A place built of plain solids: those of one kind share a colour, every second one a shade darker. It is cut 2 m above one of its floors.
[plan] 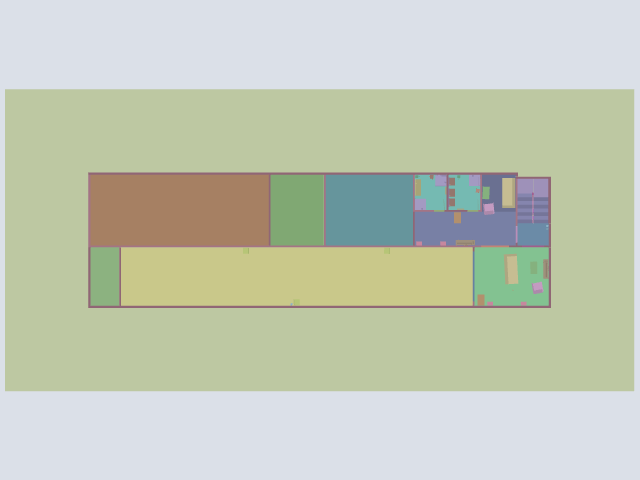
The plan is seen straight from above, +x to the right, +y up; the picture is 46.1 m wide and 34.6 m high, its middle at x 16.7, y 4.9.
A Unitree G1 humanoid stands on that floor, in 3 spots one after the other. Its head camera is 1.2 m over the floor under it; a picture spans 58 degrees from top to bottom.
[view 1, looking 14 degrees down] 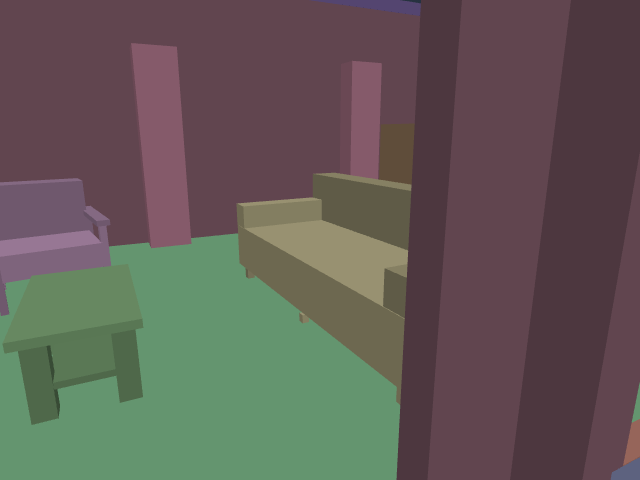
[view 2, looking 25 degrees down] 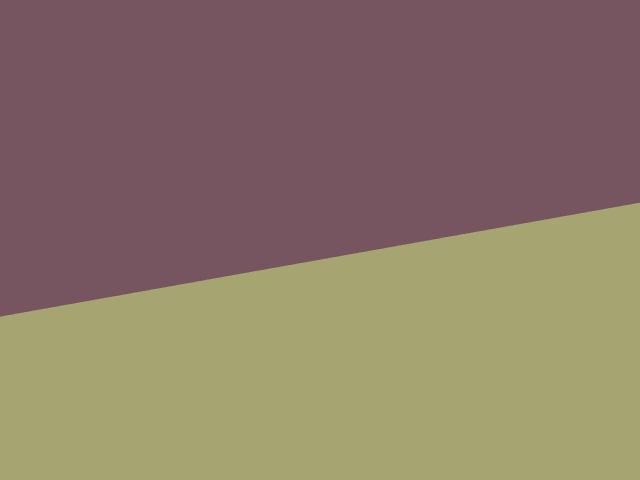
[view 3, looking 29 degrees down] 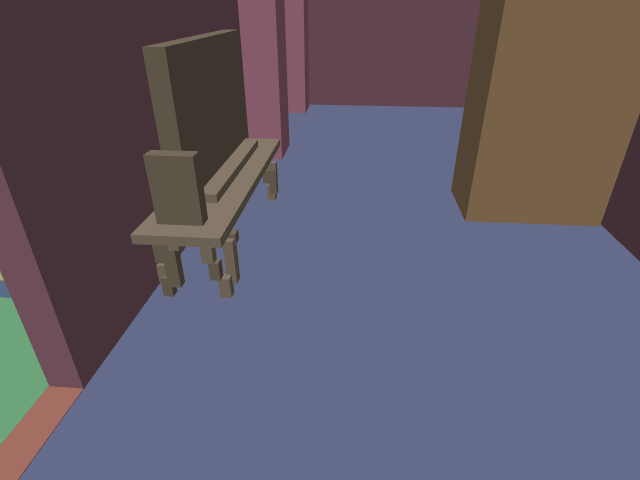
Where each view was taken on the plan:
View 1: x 31.93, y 5.22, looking -116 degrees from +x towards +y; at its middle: sofa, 3.10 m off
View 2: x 4.42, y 2.23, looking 69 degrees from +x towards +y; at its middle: wall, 2.54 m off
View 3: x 29.32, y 5.42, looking -175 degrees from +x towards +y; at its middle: floor_kellerbar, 2.48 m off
